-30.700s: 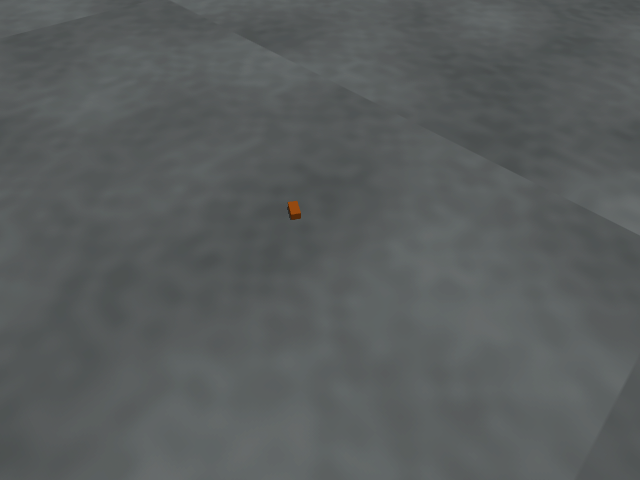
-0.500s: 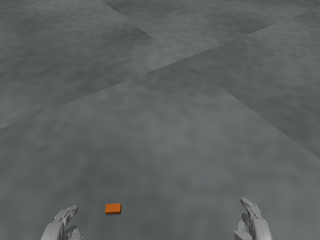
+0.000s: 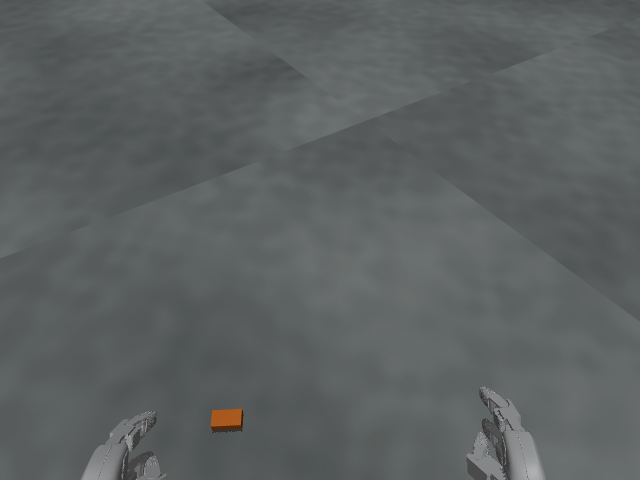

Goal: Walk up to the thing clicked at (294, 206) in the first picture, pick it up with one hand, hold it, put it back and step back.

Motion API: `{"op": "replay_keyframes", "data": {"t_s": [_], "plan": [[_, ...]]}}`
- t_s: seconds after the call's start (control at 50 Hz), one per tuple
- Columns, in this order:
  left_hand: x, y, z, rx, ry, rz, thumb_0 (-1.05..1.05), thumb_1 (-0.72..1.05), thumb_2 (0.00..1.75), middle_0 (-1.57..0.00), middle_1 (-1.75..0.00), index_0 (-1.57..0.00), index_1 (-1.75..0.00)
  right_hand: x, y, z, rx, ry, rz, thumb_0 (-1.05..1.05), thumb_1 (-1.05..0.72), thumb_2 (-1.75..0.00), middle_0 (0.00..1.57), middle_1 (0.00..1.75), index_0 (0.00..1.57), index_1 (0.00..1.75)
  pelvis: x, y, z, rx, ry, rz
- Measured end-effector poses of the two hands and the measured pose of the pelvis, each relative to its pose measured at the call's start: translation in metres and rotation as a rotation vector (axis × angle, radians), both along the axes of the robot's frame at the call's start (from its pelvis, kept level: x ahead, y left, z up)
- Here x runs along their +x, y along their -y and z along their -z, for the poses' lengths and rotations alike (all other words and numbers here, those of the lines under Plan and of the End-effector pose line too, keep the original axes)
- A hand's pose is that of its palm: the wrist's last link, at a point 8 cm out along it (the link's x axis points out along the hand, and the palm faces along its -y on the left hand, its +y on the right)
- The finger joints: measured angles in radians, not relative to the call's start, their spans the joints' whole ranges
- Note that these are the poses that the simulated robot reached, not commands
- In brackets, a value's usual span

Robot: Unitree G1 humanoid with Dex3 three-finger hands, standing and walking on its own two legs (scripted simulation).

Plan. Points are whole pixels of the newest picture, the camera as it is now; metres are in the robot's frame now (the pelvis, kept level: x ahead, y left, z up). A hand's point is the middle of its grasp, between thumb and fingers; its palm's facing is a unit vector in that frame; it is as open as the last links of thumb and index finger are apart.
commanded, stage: home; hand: left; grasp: from above
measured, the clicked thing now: (227, 419) +0.44 +0.23 -0.70
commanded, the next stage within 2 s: stand in 0.84 s
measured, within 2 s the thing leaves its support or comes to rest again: neither
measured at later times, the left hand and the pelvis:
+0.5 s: hand out of the picture +0.17 +0.18 -0.05, palm faces +0.04 -0.98 -0.21, open 7.4 cm; pelvis +0.00 +0.00 +0.00, yaw +0 degrees
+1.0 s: hand (158, 478) +0.17 +0.19 -0.06, palm faces +0.01 -0.96 -0.28, open 7.4 cm; pelvis +0.00 +0.00 +0.00, yaw +0 degrees
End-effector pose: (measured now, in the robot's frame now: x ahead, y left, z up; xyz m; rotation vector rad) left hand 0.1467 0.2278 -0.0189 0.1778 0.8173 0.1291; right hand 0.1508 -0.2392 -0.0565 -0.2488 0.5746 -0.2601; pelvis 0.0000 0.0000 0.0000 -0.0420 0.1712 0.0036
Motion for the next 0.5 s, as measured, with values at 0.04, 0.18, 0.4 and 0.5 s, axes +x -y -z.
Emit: {"op": "replay_keyframes", "data": {"t_s": [0.04,0.18,0.4,0.5], "plan": [[0.0003,-0.0005,0.0003,0.001,-0.002,0.000,0.01,0.90,0.90,-0.20,-0.30,-0.20,-0.29,0.0002,-0.0006,0.0004,0.002,-0.001,0.000,0.01,-0.90,-0.90,0.20,0.30,0.21,0.30,0.0004,-0.0003,0.0000,0.000,0.000,0.000],[0.0019,-0.0010,0.0004,0.001,-0.003,0.000,0.01,0.90,0.90,-0.20,-0.30,-0.20,-0.29,-0.0005,-0.0006,0.0021,0.003,-0.011,0.002,0.01,-0.90,-0.90,0.20,0.30,0.21,0.30,0.0016,-0.0007,0.0002,0.000,-0.003,0.001],[0.0036,-0.0006,0.0007,0.002,-0.002,0.002,0.01,0.90,0.90,-0.20,-0.30,-0.20,-0.29,-0.0012,0.0018,0.0034,-0.001,-0.024,0.009,0.01,-0.90,-0.90,0.20,0.30,0.21,0.30,0.0036,-0.0005,0.0007,0.000,-0.007,0.001],[0.0039,-0.0003,0.0003,0.002,0.001,0.002,0.01,0.90,0.90,-0.20,-0.30,-0.20,-0.29,-0.0010,0.0028,0.0027,-0.002,-0.019,0.011,0.01,-0.90,-0.90,0.20,0.30,0.21,0.30,0.0035,-0.0001,0.0008,0.000,-0.005,0.001]]}}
